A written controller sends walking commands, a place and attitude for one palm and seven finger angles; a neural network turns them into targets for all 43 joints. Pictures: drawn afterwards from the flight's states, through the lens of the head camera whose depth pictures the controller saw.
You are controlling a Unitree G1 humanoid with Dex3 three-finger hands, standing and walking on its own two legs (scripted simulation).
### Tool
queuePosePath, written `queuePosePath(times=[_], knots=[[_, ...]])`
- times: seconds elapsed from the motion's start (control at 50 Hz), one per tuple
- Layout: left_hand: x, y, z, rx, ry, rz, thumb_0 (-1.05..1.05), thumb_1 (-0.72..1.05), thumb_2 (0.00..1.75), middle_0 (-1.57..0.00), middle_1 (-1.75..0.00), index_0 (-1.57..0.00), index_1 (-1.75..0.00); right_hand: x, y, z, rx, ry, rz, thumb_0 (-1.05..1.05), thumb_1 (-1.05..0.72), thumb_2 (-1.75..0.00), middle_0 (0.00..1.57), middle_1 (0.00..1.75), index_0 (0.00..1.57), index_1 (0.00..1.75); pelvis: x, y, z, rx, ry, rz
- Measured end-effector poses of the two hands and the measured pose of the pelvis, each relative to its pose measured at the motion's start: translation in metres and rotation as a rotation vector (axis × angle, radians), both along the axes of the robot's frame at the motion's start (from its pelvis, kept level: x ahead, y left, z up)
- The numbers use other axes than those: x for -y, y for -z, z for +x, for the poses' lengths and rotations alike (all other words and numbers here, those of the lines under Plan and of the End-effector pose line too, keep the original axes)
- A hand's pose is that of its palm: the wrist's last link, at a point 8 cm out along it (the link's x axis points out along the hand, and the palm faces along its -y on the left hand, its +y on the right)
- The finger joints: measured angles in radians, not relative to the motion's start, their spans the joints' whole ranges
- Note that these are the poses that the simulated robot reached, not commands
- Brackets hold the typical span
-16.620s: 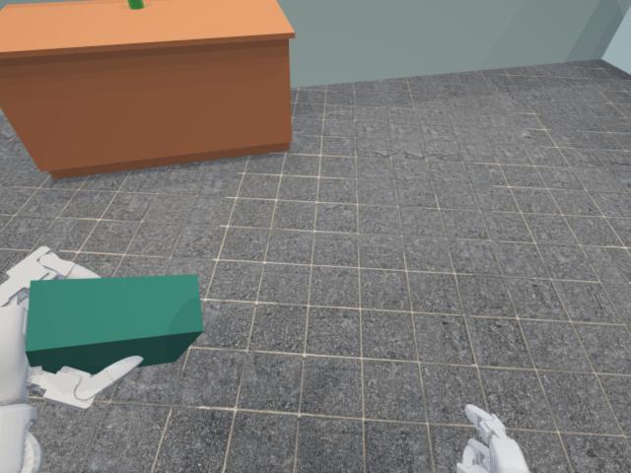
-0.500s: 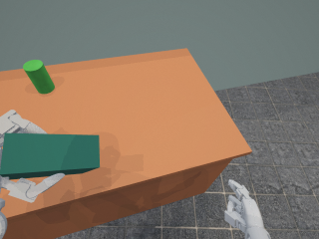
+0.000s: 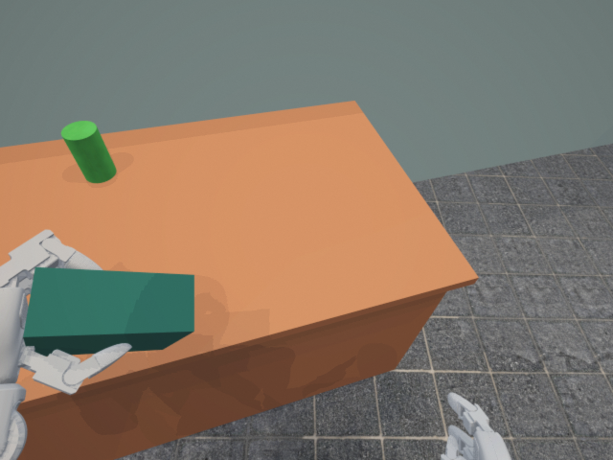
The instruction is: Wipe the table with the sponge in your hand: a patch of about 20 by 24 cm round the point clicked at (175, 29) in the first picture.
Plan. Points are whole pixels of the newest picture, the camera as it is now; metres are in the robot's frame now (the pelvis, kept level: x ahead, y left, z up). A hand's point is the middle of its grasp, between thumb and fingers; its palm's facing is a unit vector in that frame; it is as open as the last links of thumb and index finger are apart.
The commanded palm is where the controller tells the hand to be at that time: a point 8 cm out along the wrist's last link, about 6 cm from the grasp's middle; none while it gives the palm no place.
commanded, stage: come to a stop and stand still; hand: left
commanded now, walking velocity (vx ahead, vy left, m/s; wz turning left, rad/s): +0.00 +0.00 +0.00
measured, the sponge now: (135, 316) +0.23 +0.21 +0.11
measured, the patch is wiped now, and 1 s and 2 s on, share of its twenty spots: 0.00 0.00 0.00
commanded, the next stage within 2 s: look again from close up in 0.20 s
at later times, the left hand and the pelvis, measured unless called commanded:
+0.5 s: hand (71, 268) +0.25 +0.26 +0.16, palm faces +0.37 -0.84 -0.40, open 10.0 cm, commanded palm +0.19 +0.29 +0.18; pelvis +0.03 +0.01 +0.00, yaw +1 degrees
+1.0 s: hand (130, 243) +0.29 +0.22 +0.16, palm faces +0.31 -0.87 -0.38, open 10.0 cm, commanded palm +0.22 +0.25 +0.18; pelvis +0.04 -0.01 +0.00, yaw -4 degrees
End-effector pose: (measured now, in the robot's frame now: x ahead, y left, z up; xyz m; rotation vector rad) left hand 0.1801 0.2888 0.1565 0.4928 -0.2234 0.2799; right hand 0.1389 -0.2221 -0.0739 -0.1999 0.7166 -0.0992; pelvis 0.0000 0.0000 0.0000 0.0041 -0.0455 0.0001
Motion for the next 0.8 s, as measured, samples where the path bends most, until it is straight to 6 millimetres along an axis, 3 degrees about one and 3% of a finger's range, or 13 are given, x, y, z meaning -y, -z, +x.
queuePosePath(times=[0.08,0.16,0.36,0.6,0.8], knots=[[-0.015,-0.014,-0.007,0.09,-0.074,0.018,-0.01,-0.49,1.02,-0.73,-1.37,-0.75,-1.36,-0.002,0.001,-0.001,-0.008,-0.04,-0.02,0.02,-0.9,-0.9,0.2,0.3,0.2,0.3,0.0,0.001,-0.003,0.006,-0.012,-0.002],[-0.014,-0.024,-0.008,0.16,-0.086,-0.008,-0.01,-0.49,1.02,-0.73,-1.37,-0.75,-1.37,-0.005,-0.001,0.009,0.011,-0.067,-0.021,0.02,-0.9,-0.9,0.2,0.3,0.2,0.3,-0.003,0.0,0.001,0.004,-0.011,-0.006],[-0.013,-0.001,0.022,0.046,-0.046,-0.038,-0.01,-0.49,1.02,-0.73,-1.37,-0.75,-1.37,-0.018,-0.013,0.045,0.057,-0.07,-0.011,0.02,-0.9,-0.9,0.2,0.3,0.21,0.3,-0.01,-0.003,0.017,-0.022,-0.007,-0.011],[-0.015,-0.022,0.039,0.09,-0.006,0.008,-0.01,-0.49,1.02,-0.73,-1.37,-0.75,-1.36,-0.025,-0.017,0.081,0.046,-0.08,-0.024,0.02,-0.9,-0.9,0.2,0.3,0.21,0.3,-0.015,-0.004,0.041,-0.038,-0.013,-0.024],[-0.021,-0.008,0.049,0.029,-0.043,-0.038,-0.01,-0.49,1.02,-0.73,-1.37,-0.75,-1.36,-0.026,-0.018,0.093,0.052,-0.064,-0.018,0.02,-0.9,-0.9,0.2,0.3,0.21,0.3,-0.014,-0.004,0.048,-0.04,0.003,-0.016]])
